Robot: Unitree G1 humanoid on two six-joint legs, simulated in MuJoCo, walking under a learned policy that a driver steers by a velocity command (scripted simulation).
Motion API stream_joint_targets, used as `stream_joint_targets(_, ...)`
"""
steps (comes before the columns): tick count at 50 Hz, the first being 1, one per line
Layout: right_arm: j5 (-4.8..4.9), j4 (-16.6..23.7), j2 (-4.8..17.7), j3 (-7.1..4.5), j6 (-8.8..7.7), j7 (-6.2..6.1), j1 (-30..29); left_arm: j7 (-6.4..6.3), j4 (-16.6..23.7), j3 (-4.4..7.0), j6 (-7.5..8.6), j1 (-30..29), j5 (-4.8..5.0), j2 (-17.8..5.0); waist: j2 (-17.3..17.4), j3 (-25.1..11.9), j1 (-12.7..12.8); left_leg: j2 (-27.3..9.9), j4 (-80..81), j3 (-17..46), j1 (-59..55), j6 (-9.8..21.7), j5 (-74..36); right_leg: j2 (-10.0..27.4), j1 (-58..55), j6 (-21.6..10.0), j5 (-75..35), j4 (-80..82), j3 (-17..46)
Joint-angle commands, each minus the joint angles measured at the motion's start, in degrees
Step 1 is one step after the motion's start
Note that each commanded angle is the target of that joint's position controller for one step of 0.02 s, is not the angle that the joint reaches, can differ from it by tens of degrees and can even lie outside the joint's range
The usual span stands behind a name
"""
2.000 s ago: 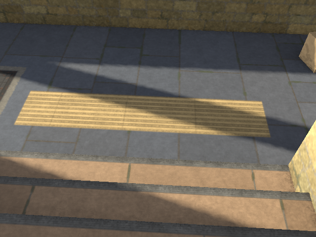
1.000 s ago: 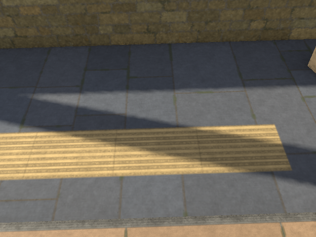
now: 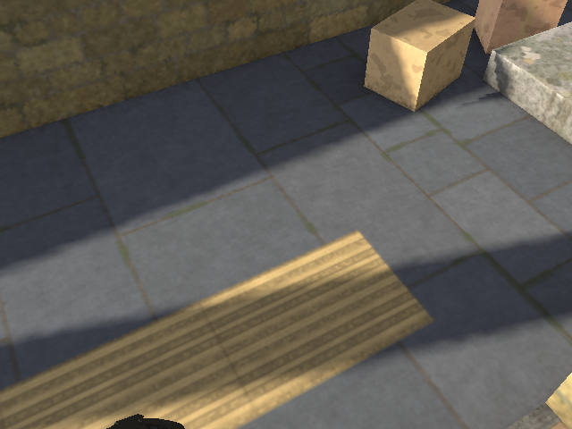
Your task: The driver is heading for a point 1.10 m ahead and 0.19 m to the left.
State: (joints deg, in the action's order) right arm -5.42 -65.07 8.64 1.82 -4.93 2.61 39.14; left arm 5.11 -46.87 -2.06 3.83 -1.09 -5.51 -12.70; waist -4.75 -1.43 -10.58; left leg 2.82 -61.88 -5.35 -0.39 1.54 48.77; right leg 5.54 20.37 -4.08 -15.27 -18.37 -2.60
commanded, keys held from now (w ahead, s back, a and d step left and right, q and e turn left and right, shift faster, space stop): w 0.90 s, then w+q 0.10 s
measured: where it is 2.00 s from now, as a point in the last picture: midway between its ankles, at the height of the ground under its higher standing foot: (210, 276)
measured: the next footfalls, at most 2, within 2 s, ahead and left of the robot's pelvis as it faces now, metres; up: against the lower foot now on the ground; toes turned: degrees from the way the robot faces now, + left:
left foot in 0.50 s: +0.52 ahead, +0.15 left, -0.16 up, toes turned +1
right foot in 0.94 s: +0.72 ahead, -0.11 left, -0.16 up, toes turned -2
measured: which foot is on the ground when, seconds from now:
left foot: down 0.00-0.00, up 0.02-0.48, down 0.50-0.96, up 0.98-1.00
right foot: down 0.00-0.50, up 0.52-0.92, down 0.94-1.00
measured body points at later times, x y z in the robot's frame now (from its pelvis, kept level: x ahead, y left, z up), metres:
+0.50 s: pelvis +0.34 +0.03 -0.17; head +0.36 +0.05 +0.28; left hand +0.21 +0.23 -0.31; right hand +0.57 -0.17 -0.25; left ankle +0.49 +0.14 -0.90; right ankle +0.10 -0.10 -0.75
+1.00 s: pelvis +0.61 -0.02 -0.20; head +0.63 -0.03 +0.25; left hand +0.82 +0.22 -0.28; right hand +0.61 -0.28 -0.35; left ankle +0.49 +0.14 -0.88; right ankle +0.68 -0.11 -0.93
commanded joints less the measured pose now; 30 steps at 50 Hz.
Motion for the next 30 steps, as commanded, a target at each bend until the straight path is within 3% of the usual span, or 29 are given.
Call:
stream_joint_targets(1, -0.14, 0.1, 0.1, -0.47, 0.97, 4.51, 8.9, -0.74, -12.3, 5.83, 0.26, 45.8, -0.66, -14.6, -12.1, -25.0, 15.4, -0.1, -46.9, 4.1, 40.3, -2.3, -3.7, 14.4, -72.5, -18.8, -53.5, -24.9, 9.3)
stream_joint_targets(2, 1.61, 6.4, 5.1, -1.51, -0.01, 5.27, -1.8, -0.5, -13.3, 6.92, -0.09, 49.0, -0.73, -14.2, -5.2, -25.4, 20.6, 1.3, -54.1, 8.5, 52.3, -2.7, -0.3, 16.8, -75.5, -20.4, -48.4, -24.0, 17.7)
stream_joint_targets(3, 2.7, 11.1, 7.0, -1.92, -1.17, 5.08, -13.0, -0.87, -12.3, 7.27, -0.1, 41.8, -0.2, -13.9, -1.8, -12.4, 20.2, -2.4, -52.3, 6.9, 65.2, -1.3, -3.1, 17.8, -63.8, -18.5, -24.5, -17.1, 17.7)
stream_joint_targets(4, 2.81, 13.3, 10.3, -2.58, -1.85, 3.66, -18.7, -0.99, -9.0, 6.22, -0.2, 31.7, 0.82, -10.2, 6.2, -5.3, 17.5, -7.1, -39.9, 8.2, 61.6, -0.1, -11.7, 17.0, -45.8, -15.9, -4.4, -9.2, 16.3)
stream_joint_targets(5, 2.04, 13.1, 8.7, -2.39, -2.03, 2.53, -18.1, -0.82, -6.9, 4.61, -0.3, 23.4, 0.23, -6.0, 6.5, 0.9, 12.9, -9.2, -33.2, 9.9, 56.8, 2.0, -17.5, 16.0, -29.5, -16.0, 5.4, -5.9, 15.8)
stream_joint_targets(6, 0.14, 12.7, 6.3, -2.0, -2.22, 1.28, -18.9, -1.53, -5.3, 1.99, 1.29, 18.6, -0.21, 1.2, 7.8, 6.0, 8.5, -13.3, -14.4, 13.4, 45.6, 4.3, -32.7, 12.6, -10.7, -13.3, 7.3, -2.0, 13.2)
stream_joint_targets(7, -0.34, 12.5, 4.1, -1.88, -1.91, 0.81, -20.6, -1.74, -4.5, 2.27, 2.7, 17.0, 1.34, 0.0, 3.9, 10.0, 7.0, -12.6, -5.6, 11.0, 37.5, 5.1, -36.4, 10.3, 0.5, -13.0, 7.2, 2.8, 9.9)
stream_joint_targets(8, -0.85, 11.4, 4.0, -2.0, -1.05, 0.98, -19.5, -1.97, -5.5, 2.74, 3.39, 18.9, 2.59, -1.3, 3.7, 9.1, 7.1, -11.5, 0.1, 9.9, 34.7, 4.3, -40.9, 9.7, 4.3, -15.0, 12.0, 5.2, 10.3)
stream_joint_targets(9, -1.04, 11.7, 3.5, -1.85, -0.32, 1.17, -18.6, -1.84, -7.1, 3.35, 3.71, 22.3, 2.53, -3.5, 1.6, 6.4, 7.0, -10.8, -0.5, 9.2, 33.6, 3.8, -43.6, 9.3, 4.7, -16.1, 12.4, 3.3, 11.5)
stream_joint_targets(10, -1.71, 11.8, 2.3, -0.82, -0.14, 1.66, -16.5, -2.22, -6.1, 3.47, 4.02, 20.7, 1.03, -3.0, 2.5, 5.1, 6.2, -11.2, 1.5, 10.7, 33.5, 3.7, -50.7, 7.9, 6.0, -15.3, 13.4, -1.8, 10.0)
stream_joint_targets(11, -1.96, 12.8, 1.7, -0.32, -0.48, 1.67, -20.0, -3.39, -5.7, 2.29, 4.81, 21.3, 0.6, 0.5, 5.0, 4.2, 8.5, -13.0, 11.3, 14.3, 40.6, 2.7, -61.9, 7.2, 0.1, -13.9, 13.9, -5.5, 9.8)
stream_joint_targets(12, -0.85, 13.1, 2.2, 0.0, -0.89, 1.42, -23.0, -3.77, -5.3, 2.03, 5.01, 21.3, 0.45, 0.6, 7.3, 2.3, 9.7, -12.8, 21.7, 14.5, 36.0, 1.9, -75.2, 3.6, 1.6, -10.7, 20.4, -9.9, 5.9)
stream_joint_targets(13, -0.06, 14.2, 3.4, -0.26, -0.56, 1.15, -24.9, -3.2, -5.8, 1.77, 4.52, 22.0, -0.34, -0.8, 4.6, 2.8, 9.3, -10.8, 21.7, 11.4, 27.9, 1.7, -80.4, 2.2, 9.0, -10.3, 25.0, -9.9, 5.3)
stream_joint_targets(14, -0.07, 15.6, 5.4, -0.6, 0.02, 0.9, -26.7, -2.7, -6.2, 1.63, 4.14, 21.9, -0.78, -1.1, 2.5, 4.2, 9.0, -10.1, 20.0, 10.3, 24.2, 1.6, -79.9, 1.9, 13.6, -10.2, 28.9, -10.6, 5.7)
stream_joint_targets(16, -1.42, 18.1, 9.2, -1.19, 0.97, 0.83, -31.6, -2.38, -7.1, 0.81, 4.15, 26.2, -0.46, 0.1, 4.4, 8.0, 10.3, -10.4, 20.7, 10.5, 29.8, 1.5, -74.0, 4.8, 8.7, -10.4, 32.7, -13.9, 9.8)
stream_joint_targets(18, -1.03, 21.8, 9.1, -0.77, 1.2, 0.67, -41.7, -3.61, -10.3, 0.61, 4.22, 35.6, -0.4, -0.2, 5.3, 10.6, 16.1, -11.3, 28.7, 10.8, 39.3, 0.5, -70.8, 6.5, -5.0, -9.6, 36.8, -19.1, 13.4)
stream_joint_targets(20, -0.26, 22.4, 8.2, -0.12, 1.11, 1.14, -47.3, -5.02, -12.4, 1.12, 3.02, 41.2, 0.56, -1.6, 5.6, 12.7, 20.3, -11.5, 37.2, 9.7, 43.8, -0.1, -70.6, 6.5, -13.7, -8.3, 38.5, -22.8, 15.9)
stream_joint_targets(21, 12.19, 24.3, 9.0, -2.09, 0.43, 1.53, -51.3, -7.97, -10.7, 4.37, 0.09, 32.1, 9.83, -7.8, 4.8, 16.1, 19.2, -9.5, 38.7, 10.8, 40.8, -0.1, -68.1, 4.6, -6.0, -6.7, 28.3, -26.3, 15.4)
stream_joint_targets(22, 12.14, 23.5, 8.9, -1.78, 0.33, 2.01, -48.8, -8.88, -10.9, 4.63, -1.17, 32.6, 9.23, -8.7, 4.9, 13.6, 18.6, -8.8, 40.2, 9.4, 37.2, 0.0, -68.0, 4.5, -8.0, -6.1, 22.3, -29.3, 13.3)
stream_joint_targets(23, 10.67, 22.3, 8.9, -2.31, 0.22, 2.09, -45.8, -8.67, -12.4, 5.01, -1.72, 34.7, 8.16, -7.2, 5.6, 10.2, 17.9, -8.3, 41.3, 7.7, 29.7, 1.1, -68.3, 4.1, -7.4, -5.2, 18.6, -34.1, 11.7)
stream_joint_targets(24, 9.77, 18.4, 10.9, -3.95, 0.51, 1.6, -34.0, -8.29, -13.0, 5.38, -1.7, 33.6, 6.9, -6.2, 6.1, 5.0, 12.6, -8.6, 41.9, 8.1, 16.7, 3.1, -70.9, 3.0, -4.1, -4.4, 17.8, -44.0, 11.1)
stream_joint_targets(25, 8.23, 13.2, 13.9, -5.78, 0.66, 0.95, -20.1, -6.97, -14.2, 5.2, -0.66, 35.2, 6.47, -3.5, 11.0, -2.8, 7.7, -7.9, 38.9, 4.8, -1.6, 4.3, -83.8, -2.1, 2.8, -2.0, 21.0, -59.2, 6.8)
stream_joint_targets(26, 5.97, 9.7, 16.3, -5.95, 0.42, 0.73, -7.6, -6.05, -15.3, 4.26, 0.86, 39.6, 7.49, 2.4, 22.0, -13.5, 3.8, -17.6, 21.7, 11.2, -30.5, 10.6, -104.8, -10.7, 26.1, 2.5, 63.7, -87.8, 6.2)
stream_joint_targets(27, 7.04, 9.1, 17.6, -6.93, 0.55, 0.28, -2.7, -5.83, -12.1, 3.97, 2.48, 38.4, 10.49, -1.4, 25.3, -25.1, 0.5, -24.8, 17.9, 23.4, -40.8, 17.2, -91.2, -9.0, 36.5, 3.9, 66.0, -101.0, 12.6)
stream_joint_targets(28, 8.05, 8.4, 17.8, -7.2, 1.11, -0.51, -3.7, -5.99, -8.1, 4.54, 3.65, 31.6, 11.21, -2.8, 22.7, -27.4, -0.1, -27.6, 27.5, 32.8, -38.7, 19.6, -63.6, -6.7, 43.7, 4.1, 61.3, -99.3, 12.3)
stream_joint_targets(29, 7.8, 8.4, 16.8, -6.9, 1.84, -1.61, -8.1, -7.03, -4.9, 4.22, 3.49, 24.3, 11.14, -1.6, 16.0, -22.5, 2.4, -27.7, 36.6, 37.7, -31.2, 18.9, -44.6, -3.8, 47.8, 4.7, 55.0, -96.5, 6.1)
stream_joint_targets(30, 6.67, 10.7, 13.6, -6.12, 2.1, -2.28, -15.9, -8.17, -3.2, 4.08, 2.61, 19.1, 9.67, -0.5, 6.1, -14.5, 4.0, -27.2, 43.4, 39.4, -17.6, 17.8, -37.8, -2.5, 46.9, 4.5, 47.7, -94.9, 2.9)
